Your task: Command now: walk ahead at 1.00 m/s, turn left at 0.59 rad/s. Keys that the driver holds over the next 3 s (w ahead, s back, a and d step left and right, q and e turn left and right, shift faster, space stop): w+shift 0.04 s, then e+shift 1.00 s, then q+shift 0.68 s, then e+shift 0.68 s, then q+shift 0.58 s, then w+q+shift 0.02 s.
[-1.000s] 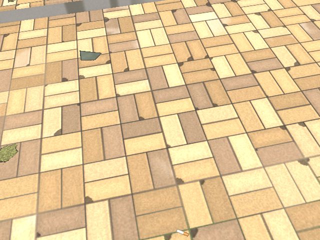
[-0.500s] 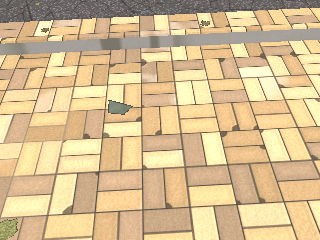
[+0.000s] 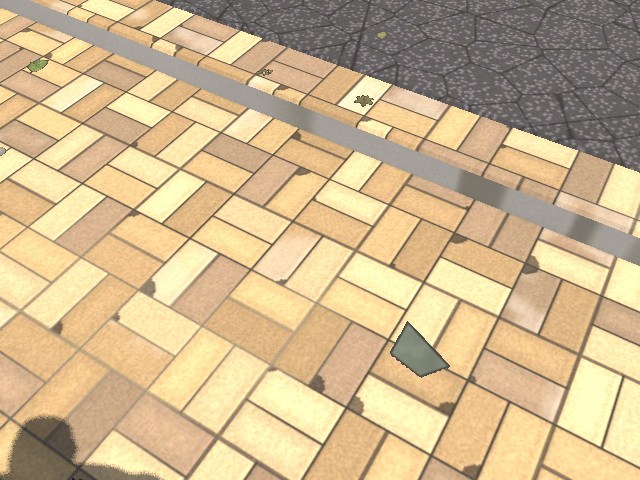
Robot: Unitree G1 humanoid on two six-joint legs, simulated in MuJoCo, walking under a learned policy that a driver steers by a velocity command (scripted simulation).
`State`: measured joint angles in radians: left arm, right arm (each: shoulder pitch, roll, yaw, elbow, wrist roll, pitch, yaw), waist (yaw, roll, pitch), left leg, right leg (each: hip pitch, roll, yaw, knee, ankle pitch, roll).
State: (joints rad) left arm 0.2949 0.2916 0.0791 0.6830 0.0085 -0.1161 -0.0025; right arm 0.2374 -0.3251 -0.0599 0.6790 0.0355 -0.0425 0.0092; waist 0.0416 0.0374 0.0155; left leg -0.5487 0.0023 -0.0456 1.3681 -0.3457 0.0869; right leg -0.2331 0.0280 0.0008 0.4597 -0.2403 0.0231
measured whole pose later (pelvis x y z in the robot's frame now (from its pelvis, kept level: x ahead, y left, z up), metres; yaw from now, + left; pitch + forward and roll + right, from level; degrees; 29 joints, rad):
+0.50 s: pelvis +0.30 +0.02 +0.00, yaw -12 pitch +1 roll +1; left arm 0.22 0.33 0.08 0.68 -0.02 0.04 0.03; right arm 0.12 -0.27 -0.06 0.72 -0.02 -0.04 -0.01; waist 0.00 -0.02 0.07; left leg -0.33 0.07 0.17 0.45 -0.14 0.01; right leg -0.65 -0.10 -0.03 1.06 -0.33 0.08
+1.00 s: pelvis +0.38 -0.02 +0.00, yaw -39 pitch +3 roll +2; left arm 0.19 0.33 0.09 0.53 -0.01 0.06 0.04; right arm 0.02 -0.30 -0.08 0.77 0.01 -0.01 -0.01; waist 0.02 -0.01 0.04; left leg -0.48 -0.08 -0.16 0.74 -0.31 -0.06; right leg -0.40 0.13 0.23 0.50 -0.14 -0.04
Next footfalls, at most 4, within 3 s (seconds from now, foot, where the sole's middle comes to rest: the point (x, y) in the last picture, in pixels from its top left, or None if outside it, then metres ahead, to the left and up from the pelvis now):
0.24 left None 0.42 0.13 -0.77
0.64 right None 0.41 -0.14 -0.77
1.10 left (331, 459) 0.54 0.02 -0.77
1.44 right None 0.33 -0.10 -0.77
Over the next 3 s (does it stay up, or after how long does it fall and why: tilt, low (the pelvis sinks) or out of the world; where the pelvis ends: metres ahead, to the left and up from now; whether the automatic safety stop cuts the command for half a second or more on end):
stays up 0.48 0.01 -0.01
